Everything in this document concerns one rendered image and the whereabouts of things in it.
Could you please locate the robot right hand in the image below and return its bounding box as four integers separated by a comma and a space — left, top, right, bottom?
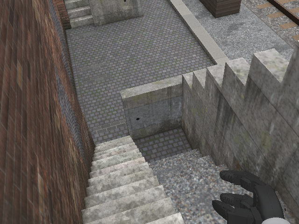
212, 170, 286, 224

